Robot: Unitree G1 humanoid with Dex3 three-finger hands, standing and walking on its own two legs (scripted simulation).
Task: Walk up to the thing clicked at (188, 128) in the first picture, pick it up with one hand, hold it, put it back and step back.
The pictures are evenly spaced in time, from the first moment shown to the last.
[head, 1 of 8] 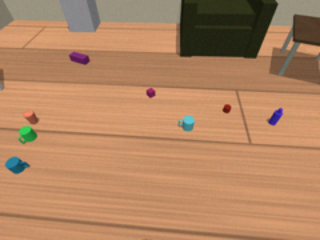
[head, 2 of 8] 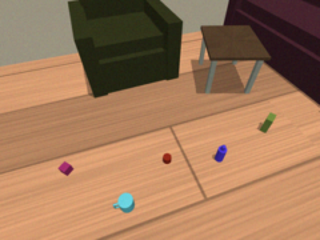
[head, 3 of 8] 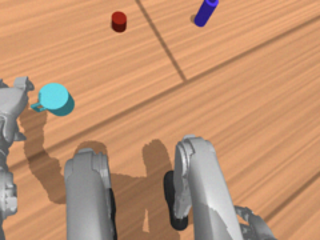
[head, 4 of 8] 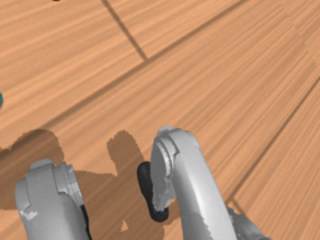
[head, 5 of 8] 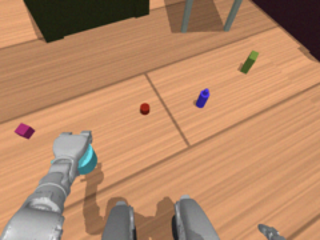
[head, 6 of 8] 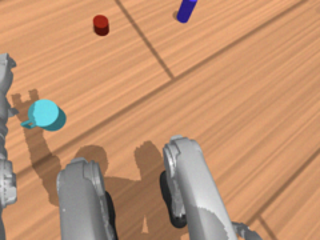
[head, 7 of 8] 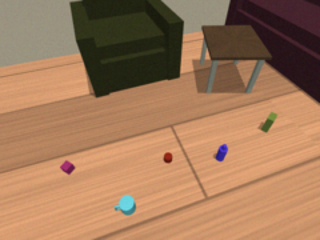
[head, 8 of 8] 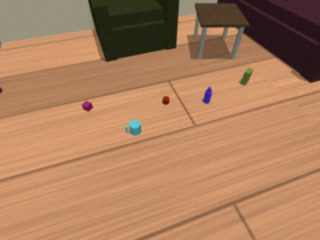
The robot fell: no
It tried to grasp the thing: yes
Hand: left
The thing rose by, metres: 0.63
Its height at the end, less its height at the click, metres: +0.00
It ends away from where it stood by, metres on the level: 0.02
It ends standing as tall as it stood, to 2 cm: yes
